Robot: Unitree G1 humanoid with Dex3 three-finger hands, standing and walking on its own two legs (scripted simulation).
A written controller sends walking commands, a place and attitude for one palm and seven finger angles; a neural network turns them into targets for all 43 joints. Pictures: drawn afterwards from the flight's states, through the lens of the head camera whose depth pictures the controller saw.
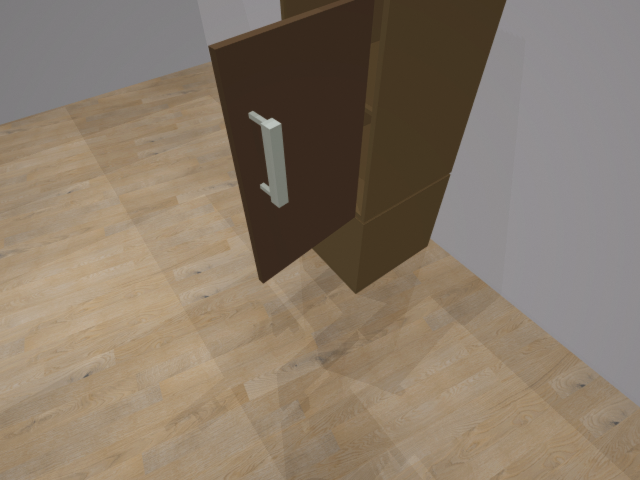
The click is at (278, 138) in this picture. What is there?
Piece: cupboard door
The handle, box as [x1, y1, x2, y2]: [248, 111, 288, 207]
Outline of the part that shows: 251,111 248,113 249,117 261,126 269,182 268,186 262,183 260,184 260,187 271,196 271,201 279,207 288,201 281,125 279,122 272,118 267,120 255,112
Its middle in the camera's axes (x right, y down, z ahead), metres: -0.10 -0.14 +0.71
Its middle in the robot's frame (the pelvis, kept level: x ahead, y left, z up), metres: +0.63 +0.13 +0.03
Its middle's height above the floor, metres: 0.81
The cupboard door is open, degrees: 97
